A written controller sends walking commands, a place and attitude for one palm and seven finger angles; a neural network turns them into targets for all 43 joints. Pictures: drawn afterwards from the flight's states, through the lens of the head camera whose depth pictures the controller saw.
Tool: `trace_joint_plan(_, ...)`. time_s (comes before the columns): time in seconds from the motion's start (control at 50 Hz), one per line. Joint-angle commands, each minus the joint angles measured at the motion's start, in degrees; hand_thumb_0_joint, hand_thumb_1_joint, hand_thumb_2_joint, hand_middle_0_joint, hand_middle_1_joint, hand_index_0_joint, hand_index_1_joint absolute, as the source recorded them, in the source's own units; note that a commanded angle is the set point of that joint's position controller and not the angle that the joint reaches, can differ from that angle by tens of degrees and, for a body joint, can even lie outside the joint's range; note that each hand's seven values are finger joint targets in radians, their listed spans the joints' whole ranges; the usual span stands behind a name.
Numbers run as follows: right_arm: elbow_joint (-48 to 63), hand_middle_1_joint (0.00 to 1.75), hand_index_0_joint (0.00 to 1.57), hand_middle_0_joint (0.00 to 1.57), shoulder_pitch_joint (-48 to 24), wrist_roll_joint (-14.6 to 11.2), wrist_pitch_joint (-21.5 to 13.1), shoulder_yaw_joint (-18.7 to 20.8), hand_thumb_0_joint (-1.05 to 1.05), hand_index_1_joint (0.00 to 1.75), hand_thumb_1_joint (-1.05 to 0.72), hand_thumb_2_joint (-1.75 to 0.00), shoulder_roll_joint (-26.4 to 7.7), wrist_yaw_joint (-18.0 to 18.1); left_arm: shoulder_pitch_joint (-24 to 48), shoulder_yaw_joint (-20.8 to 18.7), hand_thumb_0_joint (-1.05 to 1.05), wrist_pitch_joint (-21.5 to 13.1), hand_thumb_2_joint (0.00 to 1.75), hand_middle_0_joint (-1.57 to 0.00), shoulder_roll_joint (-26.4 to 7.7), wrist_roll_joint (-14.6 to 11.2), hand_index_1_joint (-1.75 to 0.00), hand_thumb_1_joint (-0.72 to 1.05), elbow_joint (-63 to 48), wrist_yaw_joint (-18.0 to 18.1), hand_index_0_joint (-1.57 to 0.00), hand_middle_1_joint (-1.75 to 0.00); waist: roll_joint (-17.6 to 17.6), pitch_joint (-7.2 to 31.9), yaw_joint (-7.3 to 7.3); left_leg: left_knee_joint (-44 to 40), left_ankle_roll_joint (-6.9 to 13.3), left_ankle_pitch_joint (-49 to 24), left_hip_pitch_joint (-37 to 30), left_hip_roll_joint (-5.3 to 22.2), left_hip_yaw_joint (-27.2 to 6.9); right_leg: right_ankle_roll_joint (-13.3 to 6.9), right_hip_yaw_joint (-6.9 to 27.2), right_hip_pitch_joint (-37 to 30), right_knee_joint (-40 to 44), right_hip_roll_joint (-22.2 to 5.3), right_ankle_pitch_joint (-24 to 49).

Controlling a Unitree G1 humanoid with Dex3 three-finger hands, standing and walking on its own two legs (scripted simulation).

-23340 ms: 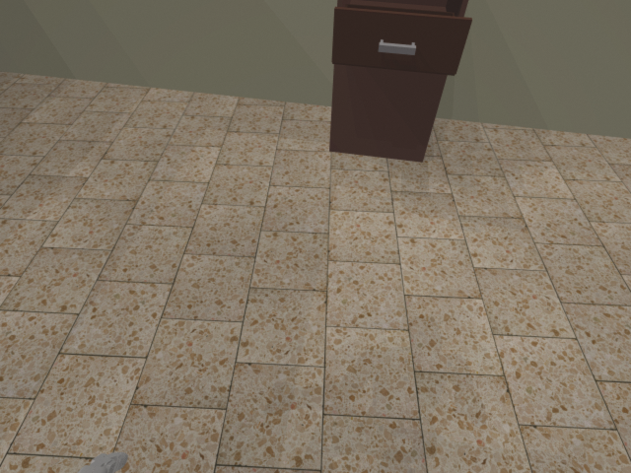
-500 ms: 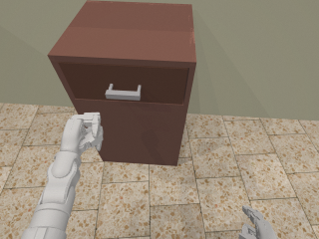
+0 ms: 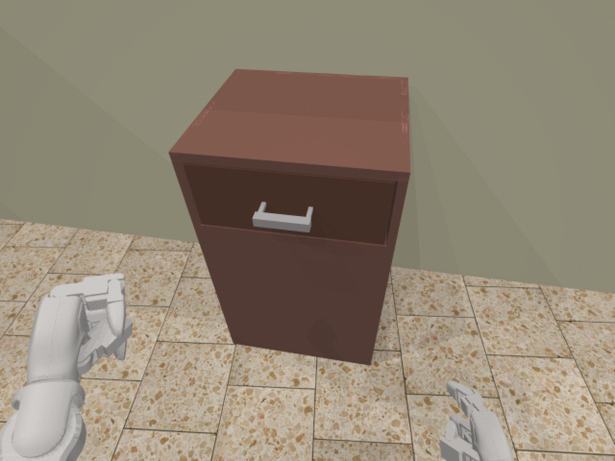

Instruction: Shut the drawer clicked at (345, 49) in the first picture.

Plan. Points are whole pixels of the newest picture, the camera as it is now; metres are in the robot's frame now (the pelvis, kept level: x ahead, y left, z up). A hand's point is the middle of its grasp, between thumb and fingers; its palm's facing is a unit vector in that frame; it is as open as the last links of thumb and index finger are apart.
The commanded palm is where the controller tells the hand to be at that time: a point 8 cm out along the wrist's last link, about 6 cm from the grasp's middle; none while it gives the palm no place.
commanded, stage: draw the hand back to the body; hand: left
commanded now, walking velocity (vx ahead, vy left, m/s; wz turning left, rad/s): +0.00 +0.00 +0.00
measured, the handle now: (284, 215) +0.62 +0.13 -0.07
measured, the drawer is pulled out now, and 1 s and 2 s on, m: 0.00 0.00 0.00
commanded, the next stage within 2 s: step back with the hand held close in 0.30 s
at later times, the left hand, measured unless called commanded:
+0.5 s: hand (77, 348) +0.17 +0.24 +0.16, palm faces +0.41 -0.82 -0.39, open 3.2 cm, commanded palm +0.11 +0.27 +0.17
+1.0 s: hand (44, 391) +0.13 +0.25 +0.15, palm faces +0.35 -0.80 -0.49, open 3.2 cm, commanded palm +0.07 +0.29 +0.17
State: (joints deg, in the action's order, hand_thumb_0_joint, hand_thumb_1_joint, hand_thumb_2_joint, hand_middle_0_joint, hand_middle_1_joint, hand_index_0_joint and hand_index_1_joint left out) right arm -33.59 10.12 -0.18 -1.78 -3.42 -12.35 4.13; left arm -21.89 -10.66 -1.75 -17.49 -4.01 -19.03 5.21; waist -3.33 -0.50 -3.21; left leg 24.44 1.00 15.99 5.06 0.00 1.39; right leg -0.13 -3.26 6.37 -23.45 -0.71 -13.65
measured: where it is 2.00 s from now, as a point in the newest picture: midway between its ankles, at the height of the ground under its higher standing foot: outside the picture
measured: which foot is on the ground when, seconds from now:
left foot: down 0.00-1.00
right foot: down 0.00-1.00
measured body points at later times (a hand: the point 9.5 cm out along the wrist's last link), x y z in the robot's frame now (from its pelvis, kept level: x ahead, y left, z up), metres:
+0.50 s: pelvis -0.02 -0.01 +0.00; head -0.04 -0.02 +0.45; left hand +0.14 +0.28 +0.18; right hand +0.17 -0.23 -0.08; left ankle -0.03 +0.11 -0.74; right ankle -0.01 -0.12 -0.74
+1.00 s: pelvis -0.06 +0.01 -0.01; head -0.04 +0.01 +0.44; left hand +0.11 +0.29 +0.18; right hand +0.13 -0.23 -0.09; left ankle -0.03 +0.11 -0.74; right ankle -0.01 -0.12 -0.74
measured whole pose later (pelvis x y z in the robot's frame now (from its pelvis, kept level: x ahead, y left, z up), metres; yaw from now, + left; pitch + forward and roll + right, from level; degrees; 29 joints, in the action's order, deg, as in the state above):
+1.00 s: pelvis -0.06 +0.01 -0.01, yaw +0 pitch +1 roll +0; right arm -31.2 9.6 -0.5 -1.2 0.5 -12.3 4.9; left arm -35.3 -21.2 -11.9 -22.1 -2.3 -31.3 7.0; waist -1.1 -1.2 -0.3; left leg 30.3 2.4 13.0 18.4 -1.1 1.8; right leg 0.8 -2.8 19.3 -28.7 -2.0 -10.2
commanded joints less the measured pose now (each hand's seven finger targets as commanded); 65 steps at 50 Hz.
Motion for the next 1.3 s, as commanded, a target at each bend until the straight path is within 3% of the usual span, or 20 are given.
trace_joint_plan(0.0, 9.0, 0.3, 0.2, 0.2, -7.2, 0.2, -4.6, 2.8, 0.0, 0.3, -0.9, -0.9, -6.2, 0.1, 2.5, -8.7, 0.0, -4.8, 0.9, -1.4, -10.3, 0.1, -1.6, 0.9, -18.8, 1.0, -1.4, -1.6, -0.6, 5.0, 0.15, -3.8, 0.4, -15.5, 0.9, 0.9, -1.7, -1.2, 0.8, -3.3, 2.6, 0.7, 11.8)
trace_joint_plan(0.1, 8.9, 0.3, 0.2, 0.2, -6.7, -0.1, -6.6, 3.3, 0.0, 0.3, -0.9, -0.9, -6.2, 0.3, -4.6, -13.5, 0.0, -6.3, 0.9, -1.4, -12.7, -0.1, -1.6, 0.9, -23.7, 1.5, -1.4, -1.6, -1.3, 4.7, -0.69, -3.5, 0.3, -14.5, 1.7, 1.1, -1.6, -1.2, 1.0, -3.6, 2.5, 0.7, 11.2)
trace_joint_plan(0.16, 7.5, 0.3, 0.2, 0.2, -6.2, 0.0, -6.9, 3.5, 0.0, 0.3, -0.9, -0.9, -6.6, 0.5, -4.4, -9.8, 0.0, -5.8, 0.9, -1.4, -8.5, 0.1, -1.6, 0.9, -18.0, 1.2, -1.4, -1.6, 2.6, -1.3, 0.48, -4.0, 0.6, -10.6, 2.9, 1.2, -1.5, -0.9, 0.9, 0.1, 4.0, 0.7, 7.3)
trace_joint_plan(0.32, 7.2, 0.3, 0.2, 0.2, -6.6, 0.2, -8.5, 3.6, 0.0, 0.3, -0.9, -0.9, -6.4, 1.3, -2.2, -11.9, 0.0, -7.2, 0.9, -1.4, -11.1, 0.5, -1.6, 0.9, -20.3, 2.2, -1.4, -1.6, 0.4, 2.5, -0.67, -3.9, 1.0, -8.5, 1.8, 0.6, -1.5, -1.2, 1.8, -1.7, 4.1, 0.1, 4.7)
trace_joint_plan(0.4, 7.0, 0.3, 0.2, 0.2, -7.0, 0.2, -9.2, 3.4, 0.0, 0.3, -0.9, -0.9, -6.0, 1.5, -2.2, -12.1, 0.0, -7.4, 0.9, -1.4, -11.2, 0.4, -1.6, 0.9, -20.2, 2.2, -1.4, -1.6, -0.5, 0.7, -0.69, -4.2, 0.8, -7.0, 2.2, 0.6, -1.3, -1.1, 2.2, -1.1, 5.3, 0.1, 2.9)
trace_joint_plan(0.42, 8.6, 0.3, 0.2, 0.2, -6.0, 0.4, -7.3, 4.0, 0.0, 0.3, -0.9, -0.9, -8.0, 0.8, 3.3, -20.3, 0.0, -10.1, 0.9, -1.4, -18.2, 0.7, -1.6, 0.9, -23.7, 2.5, -1.4, -1.6, 1.3, -4.0, 2.02, -2.3, 2.1, -2.8, 8.4, 1.0, -2.4, -1.0, 8.4, 4.0, 9.4, -2.9, 1.8)
trace_joint_plan(0.44, 7.9, 0.3, 0.2, 0.2, -5.9, 0.4, -6.5, 4.0, 0.0, 0.3, -0.9, -0.9, -7.2, 0.8, 3.1, -20.5, 0.0, -11.1, 0.9, -1.4, -18.2, 1.1, -1.6, 0.9, -21.9, 2.4, -1.4, -1.6, 1.1, -4.9, 2.04, -1.1, 1.9, -1.3, 8.6, 0.7, -2.9, -1.6, 9.5, 5.4, 11.2, -4.4, -0.7)
trace_joint_plan(0.46, 7.3, 0.3, 0.2, 0.2, -5.4, 0.6, -5.7, 4.4, 0.0, 0.3, -0.9, -0.9, -6.7, 0.7, -5.2, -16.9, 0.0, -10.9, 0.9, -1.4, -12.8, 1.1, -1.6, 0.9, -16.4, 2.0, -1.4, -1.6, 3.6, -3.9, 2.32, 0.0, 1.8, -3.1, 7.7, 1.0, -2.8, -1.7, 8.8, 6.7, 11.3, -5.0, -0.8)
trace_joint_plan(0.5, 7.8, 0.3, 0.2, 0.2, -5.0, 0.7, -4.3, 5.0, 0.0, 0.3, -0.9, -0.9, -7.4, 0.1, -9.9, -13.7, 0.0, -11.3, 0.9, -1.4, -9.6, 1.0, -1.6, 0.9, -16.8, 1.5, -1.4, -1.6, 1.7, 0.2, 2.8, -0.6, 1.7, -6.9, 7.0, 1.6, -2.7, -1.3, 6.5, 5.3, 8.8, -4.9, 3.3)
trace_joint_plan(0.64, 10.0, 0.3, 0.2, 0.2, -5.5, 0.2, -2.0, 6.4, 0.0, 0.3, -0.9, -0.9, -8.0, 0.8, -13.8, -17.3, 0.0, -12.9, 0.9, -1.4, -13.9, 0.5, -1.6, 0.9, -23.1, 2.3, -1.4, -1.6, 0.9, 10.6, 2.57, -2.3, 1.6, -22.0, 8.4, 2.9, -3.8, 0.1, 2.3, -2.9, -0.5, -2.5, 20.5)
trace_joint_plan(0.7, 10.9, 0.3, 0.2, 0.2, -5.1, -0.1, -1.6, 6.7, 0.0, 0.3, -0.9, -0.9, -7.9, 1.0, -15.0, -17.7, 0.0, -13.0, 0.9, -1.4, -14.3, 0.4, -1.6, 0.9, -24.0, 2.6, -1.4, -1.6, 0.5, 11.3, 2.5, -2.2, 1.6, -25.3, 9.8, 3.6, -4.4, 0.5, 1.9, -3.4, -3.4, -1.9, 22.6)
trace_joint_plan(0.8, 10.9, 0.3, 0.2, 0.2, -4.8, -0.1, -1.6, 7.0, 0.0, 0.3, -0.9, -0.9, -8.1, 1.3, -15.0, -17.4, 0.0, -13.0, 0.9, -1.4, -13.7, 0.8, -1.6, 0.9, -23.6, 2.8, -1.4, -1.6, 0.0, 9.6, 2.72, -3.4, 2.3, -19.3, 14.5, 4.8, -5.4, 0.9, 2.4, -2.9, -5.5, -1.3, 18.5)
trace_joint_plan(0.84, 11.2, 0.3, 0.2, 0.2, -5.3, 0.0, -1.9, 7.0, 0.0, 0.3, -0.9, -0.9, -8.5, 1.4, -14.7, -17.4, 0.0, -13.1, 0.9, -1.4, -13.6, 1.0, -1.6, 0.9, -24.2, 2.8, -1.4, -1.6, -2.1, 8.5, 2.66, -4.3, 2.9, -13.7, 18.8, 5.3, -6.0, 0.9, 3.0, -4.1, -6.6, -1.2, 16.7)
trace_joint_plan(0.94, 11.4, 0.3, 0.2, 0.2, -5.2, -0.1, -2.5, 7.1, 0.0, 0.3, -0.9, -0.9, -8.4, 1.3, -13.4, -18.2, 0.0, -13.7, 0.9, -1.4, -14.0, 1.8, -1.6, 0.9, -23.6, 3.2, -1.4, -1.6, 0.6, 5.3, 3.16, -4.9, 3.9, 5.0, 27.8, 5.0, -6.4, 0.6, 5.6, -4.5, -5.7, -1.9, 9.1)
trace_joint_plan(1.0, 11.0, 0.3, 0.2, 0.2, -4.1, -0.1, -2.8, 7.0, 0.0, 0.3, -0.9, -0.9, -8.0, 1.0, -12.9, -17.5, 0.0, -14.3, 0.9, -1.4, -13.6, 1.8, -1.6, 0.9, -23.9, 3.5, -1.4, -1.6, 4.6, 4.2, 3.76, -0.8, 3.2, 9.3, 25.3, 2.6, -5.1, -0.3, 8.4, 2.2, 0.5, -4.0, 0.3)
trace_joint_plan(1.1, 10.2, 0.3, 0.2, 0.2, -3.3, 0.2, -3.3, 6.9, 0.0, 0.3, -0.9, -0.9, -8.0, 1.0, -12.4, -17.1, 0.0, -15.6, 0.9, -1.4, -13.8, 1.9, -1.6, 0.9, -25.0, 4.5, -1.4, -1.6, 3.0, 3.9, 4.5, 0.6, 2.5, 9.1, 19.4, 2.4, -5.2, -0.7, 7.3, 10.2, 5.0, -4.4, -9.5)
trace_joint_plan(1.14, 10.5, 0.3, 0.2, 0.2, -4.0, 0.3, -3.8, 6.9, 0.0, 0.3, -0.9, -0.9, -8.6, 1.3, -11.9, -17.5, 0.0, -16.1, 0.9, -1.4, -14.3, 2.3, -1.6, 0.9, -25.9, 4.7, -1.4, -1.6, -1.0, 3.5, 4.43, -5.2, 3.6, 12.7, 23.8, 5.0, -8.5, 0.4, 5.0, 6.0, 0.9, -1.5, -8.4)
trace_joint_plan(1.2, 11.2, 0.3, 0.2, 0.2, -4.6, 0.0, -4.6, 6.7, 0.0, 0.3, -0.9, -0.9, -8.7, 1.5, -12.7, -18.0, 0.0, -16.5, 0.9, -1.4, -13.7, 3.3, -1.6, 0.9, -26.0, 4.5, -1.4, -1.6, -7.6, 4.5, 3.47, -12.6, 6.2, 17.0, 36.0, 10.1, -14.0, 1.3, 3.4, -7.0, -14.2, 3.1, 5.4)
trace_joint_plan(1.26, 11.4, 0.3, 0.2, 0.2, -5.4, 0.3, -5.8, 7.3, 0.0, 0.3, -0.9, -0.9, -8.5, 1.2, -13.3, -20.3, 0.0, -17.1, 0.9, -1.4, -14.9, 4.3, -1.6, 0.9, -25.7, 4.0, -1.4, -1.6, -6.8, 4.7, 2.86, -10.8, 7.4, 17.9, 43.4, 10.9, -14.0, 1.7, 5.6, -12.4, -18.2, 3.9, 8.0)
trace_joint_plan(1.28, 10.7, 0.3, 0.2, 0.2, -3.5, 0.2, -5.7, 7.6, 0.0, 0.3, -0.9, -0.9, -8.3, 1.1, -15.2, -20.6, 0.0, -17.2, 0.9, -1.4, -14.6, 3.7, -1.6, 0.9, -25.2, 3.8, -1.4, -1.6, -3.2, 5.4, 3.15, -7.3, 6.4, 10.7, 39.0, 9.1, -12.4, 1.0, 6.2, -9.6, -15.2, 3.2, 13.6)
